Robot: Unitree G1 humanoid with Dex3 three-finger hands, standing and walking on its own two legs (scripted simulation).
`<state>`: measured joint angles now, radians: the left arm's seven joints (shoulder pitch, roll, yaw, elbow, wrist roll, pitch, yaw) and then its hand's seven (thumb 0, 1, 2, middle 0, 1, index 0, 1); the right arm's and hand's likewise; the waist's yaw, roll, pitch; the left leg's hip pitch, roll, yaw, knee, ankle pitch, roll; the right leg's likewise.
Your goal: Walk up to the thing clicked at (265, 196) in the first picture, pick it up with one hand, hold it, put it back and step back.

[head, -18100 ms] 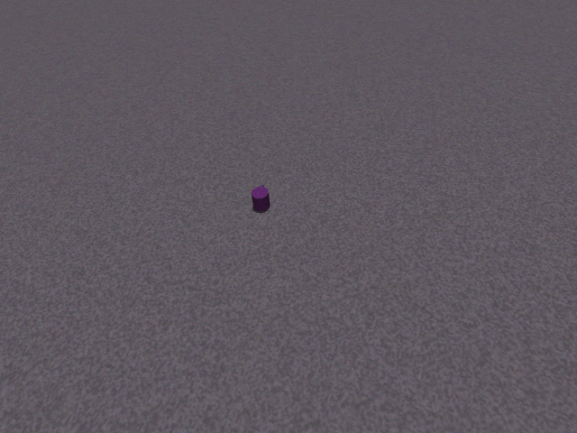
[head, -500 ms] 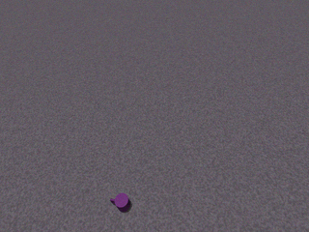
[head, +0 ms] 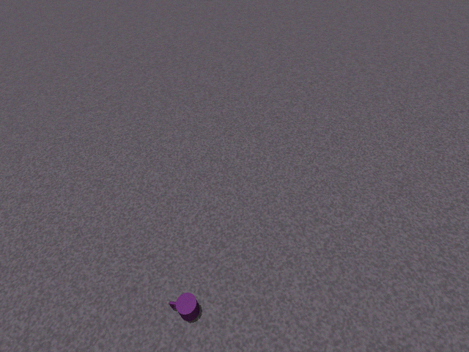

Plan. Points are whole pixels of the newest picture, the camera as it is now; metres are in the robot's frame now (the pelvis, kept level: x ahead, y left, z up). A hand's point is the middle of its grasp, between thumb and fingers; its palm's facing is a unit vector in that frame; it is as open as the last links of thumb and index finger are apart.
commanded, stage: stand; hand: left
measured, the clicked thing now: (184, 306) +0.44 +0.27 -0.74
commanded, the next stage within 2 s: rise first in 1.28 s
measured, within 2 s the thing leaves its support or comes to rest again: neither
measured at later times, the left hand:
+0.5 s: hand out of the picture +0.08 +0.26 -0.15, palm faces -0.03 -0.94 -0.35, open 7.4 cm
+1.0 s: hand out of the picture +0.07 +0.26 -0.15, palm faces -0.03 -0.94 -0.35, open 7.4 cm
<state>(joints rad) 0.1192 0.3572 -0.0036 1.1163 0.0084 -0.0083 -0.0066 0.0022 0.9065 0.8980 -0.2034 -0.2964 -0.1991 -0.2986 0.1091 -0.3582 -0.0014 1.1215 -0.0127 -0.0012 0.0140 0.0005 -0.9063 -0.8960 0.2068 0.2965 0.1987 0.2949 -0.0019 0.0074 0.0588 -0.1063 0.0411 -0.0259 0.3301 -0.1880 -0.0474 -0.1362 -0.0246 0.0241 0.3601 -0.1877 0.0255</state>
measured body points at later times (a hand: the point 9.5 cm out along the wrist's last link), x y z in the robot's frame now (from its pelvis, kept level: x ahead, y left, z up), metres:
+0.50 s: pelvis +0.00 +0.00 +0.00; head +0.01 +0.00 +0.45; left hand +0.08 +0.31 -0.13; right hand +0.07 -0.30 -0.13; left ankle +0.00 +0.15 -0.75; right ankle +0.01 -0.14 -0.75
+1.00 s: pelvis +0.00 +0.00 +0.00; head +0.01 +0.00 +0.45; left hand +0.08 +0.31 -0.13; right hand +0.07 -0.30 -0.13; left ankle +0.00 +0.15 -0.75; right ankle +0.01 -0.14 -0.75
